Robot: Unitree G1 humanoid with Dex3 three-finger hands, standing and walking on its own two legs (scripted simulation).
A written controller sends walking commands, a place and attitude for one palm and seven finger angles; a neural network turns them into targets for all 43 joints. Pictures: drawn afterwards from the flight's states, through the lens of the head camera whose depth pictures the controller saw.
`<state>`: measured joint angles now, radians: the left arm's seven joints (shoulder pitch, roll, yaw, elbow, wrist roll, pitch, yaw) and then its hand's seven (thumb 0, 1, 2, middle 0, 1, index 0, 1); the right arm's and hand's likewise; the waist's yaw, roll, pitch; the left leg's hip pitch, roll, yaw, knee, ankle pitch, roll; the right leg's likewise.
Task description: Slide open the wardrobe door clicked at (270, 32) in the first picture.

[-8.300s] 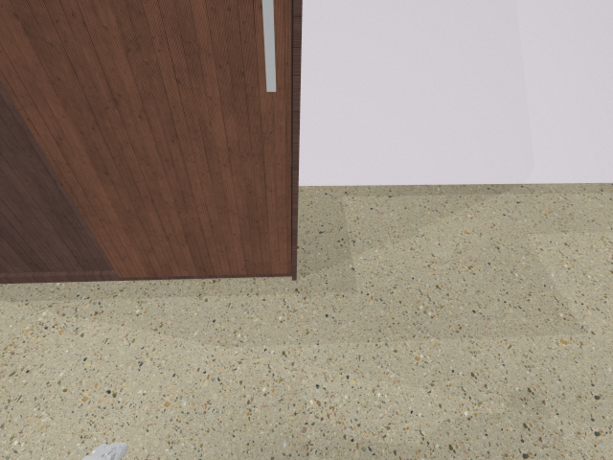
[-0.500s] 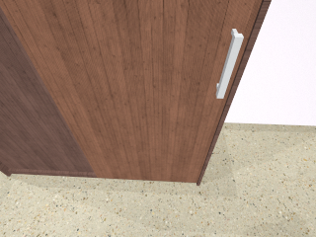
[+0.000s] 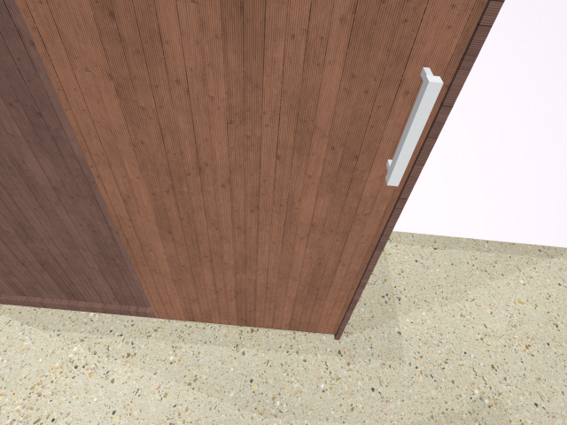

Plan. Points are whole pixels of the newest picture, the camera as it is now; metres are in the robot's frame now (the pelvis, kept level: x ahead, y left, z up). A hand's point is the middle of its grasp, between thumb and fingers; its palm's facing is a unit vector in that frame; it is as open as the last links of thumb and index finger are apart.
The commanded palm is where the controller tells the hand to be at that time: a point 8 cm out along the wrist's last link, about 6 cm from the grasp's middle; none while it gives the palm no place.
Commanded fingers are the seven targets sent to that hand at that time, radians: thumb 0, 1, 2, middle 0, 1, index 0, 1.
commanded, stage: come to a stop and stand still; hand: right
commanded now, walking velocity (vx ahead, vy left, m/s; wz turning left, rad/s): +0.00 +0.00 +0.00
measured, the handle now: (408, 130) +0.55 -0.17 +0.16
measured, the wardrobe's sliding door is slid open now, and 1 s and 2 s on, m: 0.00 0.00 0.00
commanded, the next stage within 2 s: look again from close up in 0.48 s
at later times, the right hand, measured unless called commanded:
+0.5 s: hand out of the picture +0.04 -0.17 -0.16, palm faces +0.03 +0.97 -0.23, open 7.3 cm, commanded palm none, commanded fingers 0.00 -0.90 -0.90 0.20 0.30 0.20 0.30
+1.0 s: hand out of the picture +0.04 -0.16 -0.17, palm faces +0.04 +0.97 -0.22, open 7.3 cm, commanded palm none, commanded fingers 0.00 -0.90 -0.90 0.20 0.30 0.20 0.30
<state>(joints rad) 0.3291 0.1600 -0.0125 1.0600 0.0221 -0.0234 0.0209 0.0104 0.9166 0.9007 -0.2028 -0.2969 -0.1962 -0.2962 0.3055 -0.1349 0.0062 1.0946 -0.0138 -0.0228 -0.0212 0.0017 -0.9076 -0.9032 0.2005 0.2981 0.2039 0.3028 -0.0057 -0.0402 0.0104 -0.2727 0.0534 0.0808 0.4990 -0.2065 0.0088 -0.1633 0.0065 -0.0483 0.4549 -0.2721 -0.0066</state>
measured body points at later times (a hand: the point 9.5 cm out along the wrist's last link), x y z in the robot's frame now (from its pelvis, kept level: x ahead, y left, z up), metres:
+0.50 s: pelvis +0.02 +0.02 +0.00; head +0.03 +0.04 +0.45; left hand +0.03 +0.25 -0.16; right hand +0.04 -0.22 -0.15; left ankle +0.04 +0.11 -0.74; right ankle -0.02 -0.12 -0.74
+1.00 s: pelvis +0.02 +0.03 +0.00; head +0.03 +0.04 +0.45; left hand +0.04 +0.26 -0.16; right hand +0.04 -0.21 -0.15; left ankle +0.04 +0.11 -0.74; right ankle -0.02 -0.12 -0.74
